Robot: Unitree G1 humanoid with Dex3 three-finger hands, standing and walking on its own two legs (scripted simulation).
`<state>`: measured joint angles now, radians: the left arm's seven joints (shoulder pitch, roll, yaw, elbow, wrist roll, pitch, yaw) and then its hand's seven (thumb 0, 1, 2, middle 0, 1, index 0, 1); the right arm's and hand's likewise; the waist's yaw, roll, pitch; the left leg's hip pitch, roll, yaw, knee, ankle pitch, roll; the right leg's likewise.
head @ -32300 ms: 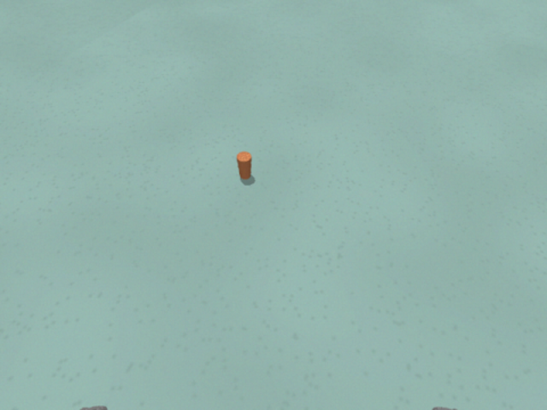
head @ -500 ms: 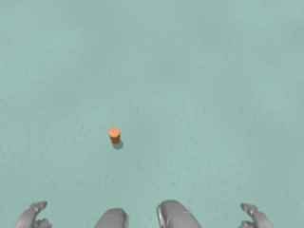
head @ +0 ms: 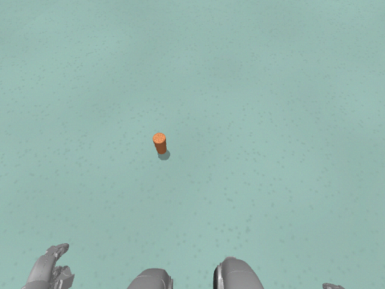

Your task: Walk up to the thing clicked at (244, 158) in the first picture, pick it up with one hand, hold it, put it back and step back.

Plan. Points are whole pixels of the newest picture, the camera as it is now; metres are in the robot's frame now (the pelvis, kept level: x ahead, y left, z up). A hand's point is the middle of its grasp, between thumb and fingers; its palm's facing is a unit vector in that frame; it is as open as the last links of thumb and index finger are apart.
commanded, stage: step back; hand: left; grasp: from the side
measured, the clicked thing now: (160, 144) +0.83 +0.20 -0.69
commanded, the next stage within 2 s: stand in 1.52 s
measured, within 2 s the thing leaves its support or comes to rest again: neither
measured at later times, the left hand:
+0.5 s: hand out of the picture -0.11 +0.25 -0.13, palm faces -0.02 -0.90 -0.43, open 7.3 cm
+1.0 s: hand out of the picture -0.14 +0.25 -0.13, palm faces +0.05 -0.92 -0.38, open 7.3 cm
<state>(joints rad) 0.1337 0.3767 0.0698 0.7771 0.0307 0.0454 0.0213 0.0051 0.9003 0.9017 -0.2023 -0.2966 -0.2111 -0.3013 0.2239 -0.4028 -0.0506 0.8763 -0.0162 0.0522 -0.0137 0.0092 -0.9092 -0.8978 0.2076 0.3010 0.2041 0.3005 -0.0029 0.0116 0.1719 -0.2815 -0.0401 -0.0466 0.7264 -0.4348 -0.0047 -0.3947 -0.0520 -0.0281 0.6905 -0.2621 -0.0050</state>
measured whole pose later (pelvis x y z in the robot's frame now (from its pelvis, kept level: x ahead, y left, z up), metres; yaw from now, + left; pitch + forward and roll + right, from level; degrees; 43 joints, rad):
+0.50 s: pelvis -0.17 -0.02 +0.01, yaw -2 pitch -2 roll +1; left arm 0.22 0.35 0.06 0.92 0.04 0.02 0.01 0.01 0.90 0.90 -0.20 -0.30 -0.21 -0.30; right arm 0.15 -0.42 -0.05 0.88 -0.01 0.06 0.00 0.01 -0.91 -0.90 0.21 0.30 0.20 0.30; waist 0.03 0.04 0.12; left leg -0.49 -0.09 -0.15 1.09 -0.44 -0.01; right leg -0.29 0.00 0.02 0.65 -0.32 -0.03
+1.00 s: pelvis -0.19 -0.01 +0.01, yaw +1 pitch -3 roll +0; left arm 0.22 0.35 0.06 0.99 0.04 -0.04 -0.01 0.00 0.90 0.90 -0.20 -0.30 -0.21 -0.30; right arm 0.21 -0.38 -0.05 0.99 -0.03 0.01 0.02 0.01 -0.91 -0.90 0.21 0.30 0.21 0.30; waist 0.03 0.04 0.06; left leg -0.36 -0.01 -0.07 0.84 -0.46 0.01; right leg -0.25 0.00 -0.03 0.57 -0.27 -0.03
